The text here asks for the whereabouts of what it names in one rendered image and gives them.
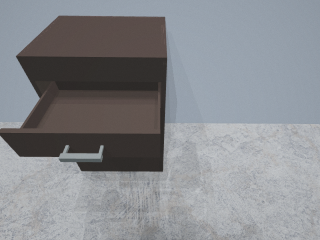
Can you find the handle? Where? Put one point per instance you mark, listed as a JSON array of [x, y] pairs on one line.
[[81, 157]]

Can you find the drawer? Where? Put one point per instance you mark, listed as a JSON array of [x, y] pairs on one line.
[[124, 117]]

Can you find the cabinet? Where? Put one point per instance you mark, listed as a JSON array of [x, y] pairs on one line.
[[102, 49]]

